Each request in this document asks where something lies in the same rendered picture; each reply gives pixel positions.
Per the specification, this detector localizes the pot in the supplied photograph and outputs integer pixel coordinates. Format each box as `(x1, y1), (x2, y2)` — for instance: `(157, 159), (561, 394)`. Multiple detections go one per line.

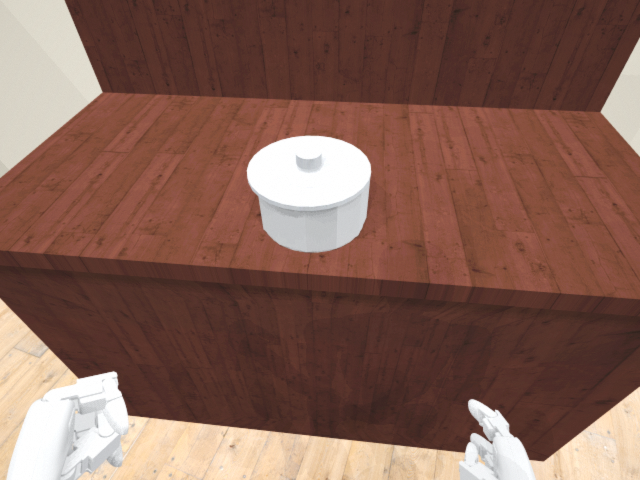
(259, 181), (370, 253)

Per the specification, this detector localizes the robot left hand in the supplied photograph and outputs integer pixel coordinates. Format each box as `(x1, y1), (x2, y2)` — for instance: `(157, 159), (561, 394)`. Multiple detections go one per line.
(6, 372), (129, 480)

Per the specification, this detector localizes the lid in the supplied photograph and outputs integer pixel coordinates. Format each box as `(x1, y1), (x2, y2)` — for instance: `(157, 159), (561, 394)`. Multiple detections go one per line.
(247, 136), (371, 211)

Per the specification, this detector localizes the knob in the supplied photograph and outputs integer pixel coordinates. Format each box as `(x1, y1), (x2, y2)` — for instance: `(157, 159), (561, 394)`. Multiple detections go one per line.
(295, 145), (322, 170)

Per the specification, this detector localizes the table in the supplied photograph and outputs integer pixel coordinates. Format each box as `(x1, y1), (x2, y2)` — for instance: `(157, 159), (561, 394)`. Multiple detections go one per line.
(0, 0), (640, 462)

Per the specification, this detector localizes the robot right hand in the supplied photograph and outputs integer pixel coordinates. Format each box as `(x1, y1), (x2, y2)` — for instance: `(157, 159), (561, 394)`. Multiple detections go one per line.
(459, 399), (536, 480)

